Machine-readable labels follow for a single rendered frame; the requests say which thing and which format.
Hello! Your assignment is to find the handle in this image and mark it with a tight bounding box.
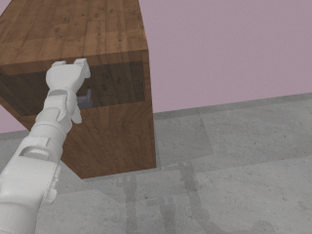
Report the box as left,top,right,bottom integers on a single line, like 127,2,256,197
76,89,93,109

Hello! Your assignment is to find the drawer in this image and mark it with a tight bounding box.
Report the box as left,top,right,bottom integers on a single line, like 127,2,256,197
0,60,145,117

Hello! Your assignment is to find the left robot hand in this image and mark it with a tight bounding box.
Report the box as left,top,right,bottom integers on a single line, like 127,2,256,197
46,58,91,124

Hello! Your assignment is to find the cabinet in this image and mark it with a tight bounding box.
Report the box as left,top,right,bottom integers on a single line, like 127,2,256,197
0,0,157,179

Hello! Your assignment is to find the left robot forearm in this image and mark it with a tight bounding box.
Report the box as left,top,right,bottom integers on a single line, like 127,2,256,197
0,87,77,191

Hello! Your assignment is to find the robot left upper arm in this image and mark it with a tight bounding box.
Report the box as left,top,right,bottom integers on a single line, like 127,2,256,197
0,156,62,234

